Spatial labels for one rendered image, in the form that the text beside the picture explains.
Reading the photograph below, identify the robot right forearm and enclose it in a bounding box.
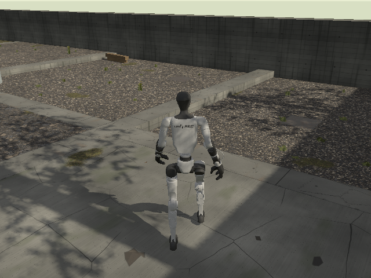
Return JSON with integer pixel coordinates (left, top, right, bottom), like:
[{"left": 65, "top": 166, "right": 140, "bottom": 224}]
[{"left": 208, "top": 140, "right": 221, "bottom": 167}]

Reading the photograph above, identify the robot right upper arm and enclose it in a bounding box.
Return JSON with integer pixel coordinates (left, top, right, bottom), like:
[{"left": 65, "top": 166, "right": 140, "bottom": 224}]
[{"left": 196, "top": 116, "right": 213, "bottom": 149}]

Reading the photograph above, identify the robot left upper arm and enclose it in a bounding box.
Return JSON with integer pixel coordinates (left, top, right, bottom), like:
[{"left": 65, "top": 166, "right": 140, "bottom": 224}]
[{"left": 158, "top": 116, "right": 172, "bottom": 148}]

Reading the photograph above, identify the right robot hand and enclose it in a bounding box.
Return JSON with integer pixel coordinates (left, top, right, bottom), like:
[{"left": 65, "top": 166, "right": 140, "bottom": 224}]
[{"left": 210, "top": 164, "right": 224, "bottom": 180}]

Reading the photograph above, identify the robot left forearm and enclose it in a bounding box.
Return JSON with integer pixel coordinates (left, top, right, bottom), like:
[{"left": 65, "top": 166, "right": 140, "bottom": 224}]
[{"left": 155, "top": 139, "right": 164, "bottom": 157}]

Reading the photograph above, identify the right robot thigh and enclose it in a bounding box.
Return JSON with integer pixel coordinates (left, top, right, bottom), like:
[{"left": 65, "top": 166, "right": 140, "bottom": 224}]
[{"left": 194, "top": 160, "right": 205, "bottom": 192}]

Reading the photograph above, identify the left robot hand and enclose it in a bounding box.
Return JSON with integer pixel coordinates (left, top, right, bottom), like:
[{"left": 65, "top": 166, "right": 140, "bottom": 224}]
[{"left": 155, "top": 154, "right": 169, "bottom": 164}]

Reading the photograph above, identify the humanoid robot torso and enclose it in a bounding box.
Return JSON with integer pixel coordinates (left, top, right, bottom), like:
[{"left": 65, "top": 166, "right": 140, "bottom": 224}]
[{"left": 171, "top": 114, "right": 198, "bottom": 174}]

